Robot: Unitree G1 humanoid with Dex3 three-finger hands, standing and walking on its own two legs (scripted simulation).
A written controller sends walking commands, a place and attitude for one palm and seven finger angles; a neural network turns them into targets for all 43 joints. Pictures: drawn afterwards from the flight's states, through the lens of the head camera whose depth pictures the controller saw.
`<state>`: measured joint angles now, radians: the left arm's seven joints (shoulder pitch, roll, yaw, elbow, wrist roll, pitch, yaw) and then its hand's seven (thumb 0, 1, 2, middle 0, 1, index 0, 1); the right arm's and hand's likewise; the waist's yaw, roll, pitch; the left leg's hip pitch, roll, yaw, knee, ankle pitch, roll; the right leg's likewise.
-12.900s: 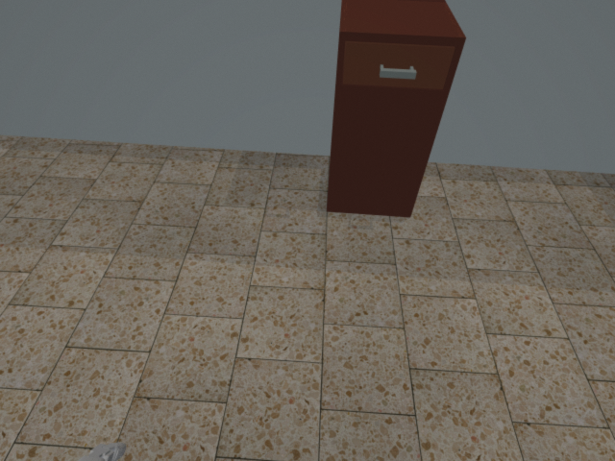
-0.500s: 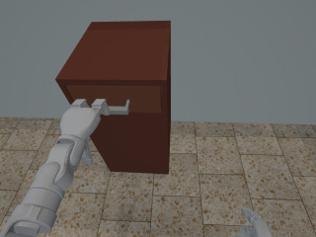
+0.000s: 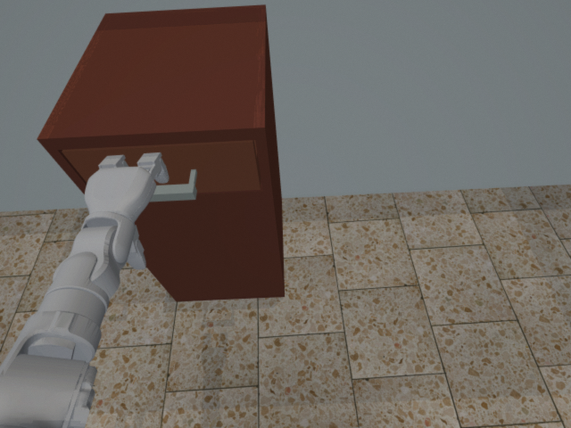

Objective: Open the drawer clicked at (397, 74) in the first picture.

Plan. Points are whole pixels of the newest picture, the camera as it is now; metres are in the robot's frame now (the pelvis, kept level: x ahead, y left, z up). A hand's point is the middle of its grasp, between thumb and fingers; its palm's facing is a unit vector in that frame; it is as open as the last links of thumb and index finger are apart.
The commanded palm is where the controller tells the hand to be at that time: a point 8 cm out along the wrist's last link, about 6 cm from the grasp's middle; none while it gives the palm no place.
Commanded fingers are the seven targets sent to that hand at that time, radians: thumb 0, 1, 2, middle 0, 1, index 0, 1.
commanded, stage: move the hooked fingers above the handle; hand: left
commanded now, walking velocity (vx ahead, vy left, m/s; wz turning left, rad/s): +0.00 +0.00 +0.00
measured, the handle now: (166, 184) +0.54 +0.25 -0.05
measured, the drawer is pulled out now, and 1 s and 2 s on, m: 0.00 0.00 0.00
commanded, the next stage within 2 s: none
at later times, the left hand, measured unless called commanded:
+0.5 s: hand (143, 198) +0.47 +0.26 +0.01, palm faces -0.12 +0.00 -0.99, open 13.8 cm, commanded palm +0.47 +0.25 +0.07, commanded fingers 0.00 -0.50 0.30 -0.30 -1.20 -0.30 -1.20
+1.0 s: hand (143, 193) +0.48 +0.27 +0.00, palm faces -0.14 +0.00 -0.99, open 13.8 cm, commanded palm +0.48 +0.25 +0.06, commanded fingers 0.00 -0.50 0.30 -0.30 -1.20 -0.30 -1.20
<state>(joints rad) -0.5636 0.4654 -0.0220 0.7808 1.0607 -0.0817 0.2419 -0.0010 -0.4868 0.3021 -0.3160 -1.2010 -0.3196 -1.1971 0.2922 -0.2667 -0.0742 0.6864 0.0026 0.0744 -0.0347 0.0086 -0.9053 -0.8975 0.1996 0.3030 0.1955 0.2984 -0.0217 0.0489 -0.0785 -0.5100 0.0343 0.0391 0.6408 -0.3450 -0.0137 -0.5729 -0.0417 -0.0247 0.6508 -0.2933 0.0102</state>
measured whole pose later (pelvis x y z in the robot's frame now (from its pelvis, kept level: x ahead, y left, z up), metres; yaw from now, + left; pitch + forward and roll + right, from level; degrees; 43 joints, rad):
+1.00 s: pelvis -0.01 +0.02 -0.02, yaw -1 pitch +21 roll -1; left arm -0.88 0.59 0.00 1.13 1.09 -0.09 0.24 0.00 -0.49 0.30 -0.33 -1.21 -0.33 -1.20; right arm 0.38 -0.26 -0.05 0.71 -0.03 0.10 -0.02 0.00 -0.90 -0.90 0.20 0.30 0.20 0.30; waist -0.13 0.05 -0.12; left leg -0.80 0.04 0.04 0.83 -0.40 0.02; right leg -0.83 -0.04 -0.01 0.75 -0.30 0.04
